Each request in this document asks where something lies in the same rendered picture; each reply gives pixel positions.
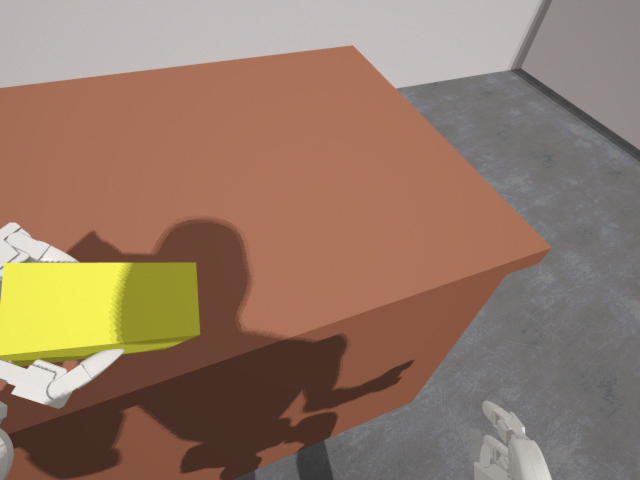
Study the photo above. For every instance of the right robot hand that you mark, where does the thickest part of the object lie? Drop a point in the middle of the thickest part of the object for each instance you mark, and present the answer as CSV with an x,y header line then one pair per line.
x,y
522,460

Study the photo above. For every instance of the table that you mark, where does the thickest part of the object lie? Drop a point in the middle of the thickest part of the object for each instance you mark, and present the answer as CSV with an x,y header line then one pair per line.
x,y
342,248

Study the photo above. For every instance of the left robot hand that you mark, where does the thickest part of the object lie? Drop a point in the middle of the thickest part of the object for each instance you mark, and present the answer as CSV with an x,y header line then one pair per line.
x,y
44,382

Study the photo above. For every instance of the sponge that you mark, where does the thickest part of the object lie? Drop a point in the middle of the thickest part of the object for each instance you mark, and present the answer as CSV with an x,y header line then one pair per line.
x,y
69,311

